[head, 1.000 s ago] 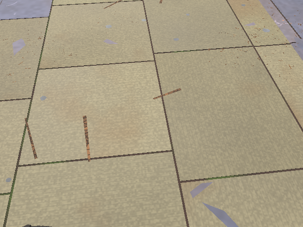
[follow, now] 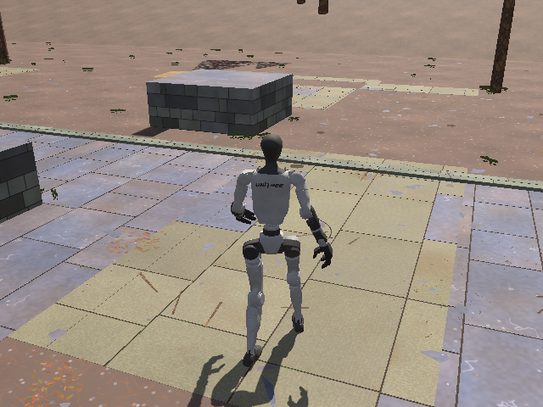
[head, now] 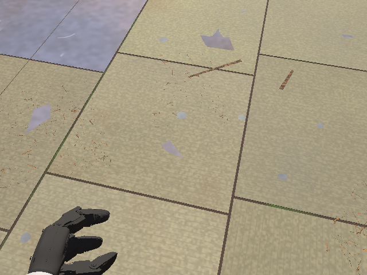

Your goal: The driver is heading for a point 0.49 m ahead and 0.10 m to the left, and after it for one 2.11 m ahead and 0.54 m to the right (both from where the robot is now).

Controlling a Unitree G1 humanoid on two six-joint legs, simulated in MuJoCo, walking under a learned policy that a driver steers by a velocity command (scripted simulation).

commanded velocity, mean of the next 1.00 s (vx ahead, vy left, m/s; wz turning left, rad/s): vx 0.56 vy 0.00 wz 0.11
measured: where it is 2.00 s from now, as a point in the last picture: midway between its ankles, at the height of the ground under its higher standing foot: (137, 207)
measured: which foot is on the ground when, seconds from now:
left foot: up 0.00-0.42, down 0.44-0.90, up 0.92-1.00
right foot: down 0.00-0.40, up 0.42-0.86, down 0.88-1.00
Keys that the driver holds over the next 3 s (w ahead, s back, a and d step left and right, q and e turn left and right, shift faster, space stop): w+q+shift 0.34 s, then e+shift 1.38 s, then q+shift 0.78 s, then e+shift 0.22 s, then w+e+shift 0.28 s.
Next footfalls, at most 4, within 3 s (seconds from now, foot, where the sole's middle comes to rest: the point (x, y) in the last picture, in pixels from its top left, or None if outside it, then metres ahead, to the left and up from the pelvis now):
0.44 left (139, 256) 0.54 0.11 -0.75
0.88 right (162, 188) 0.81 0.00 -0.75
1.34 left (112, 181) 0.87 0.20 -0.75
1.80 right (173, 212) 0.70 -0.03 -0.75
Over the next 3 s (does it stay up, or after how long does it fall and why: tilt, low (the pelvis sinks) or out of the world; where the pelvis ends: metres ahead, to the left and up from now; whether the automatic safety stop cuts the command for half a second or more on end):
stays up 0.88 0.03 0.02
